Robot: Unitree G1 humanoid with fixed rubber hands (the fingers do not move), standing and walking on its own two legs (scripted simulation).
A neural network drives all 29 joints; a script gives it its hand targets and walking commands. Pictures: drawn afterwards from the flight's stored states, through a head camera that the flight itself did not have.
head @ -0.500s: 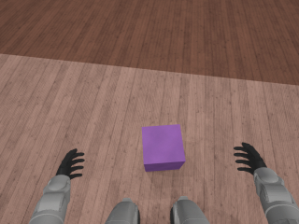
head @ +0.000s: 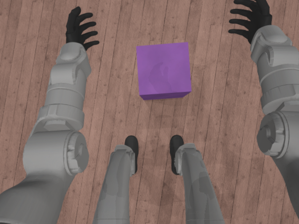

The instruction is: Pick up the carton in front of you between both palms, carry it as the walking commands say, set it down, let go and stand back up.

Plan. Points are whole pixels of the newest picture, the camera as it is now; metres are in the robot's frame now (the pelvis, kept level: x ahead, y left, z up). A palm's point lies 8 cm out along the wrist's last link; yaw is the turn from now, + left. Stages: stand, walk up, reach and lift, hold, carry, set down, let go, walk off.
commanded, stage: reach and lift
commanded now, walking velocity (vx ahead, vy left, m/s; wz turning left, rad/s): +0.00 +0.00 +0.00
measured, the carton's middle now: (162, 75) +0.54 -0.03 -0.53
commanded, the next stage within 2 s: none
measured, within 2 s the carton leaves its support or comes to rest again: leaves its support in 1.84 s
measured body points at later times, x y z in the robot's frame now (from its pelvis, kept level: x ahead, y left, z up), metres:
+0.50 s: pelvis +0.03 +0.02 -0.12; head +0.38 -0.01 +0.16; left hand +0.55 +0.17 -0.29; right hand +0.55 -0.22 -0.29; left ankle +0.10 +0.15 -0.62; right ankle +0.10 -0.10 -0.62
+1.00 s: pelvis -0.02 +0.02 -0.27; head +0.36 -0.01 -0.05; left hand +0.54 +0.16 -0.47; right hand +0.55 -0.21 -0.47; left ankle +0.10 +0.15 -0.62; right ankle +0.10 -0.10 -0.62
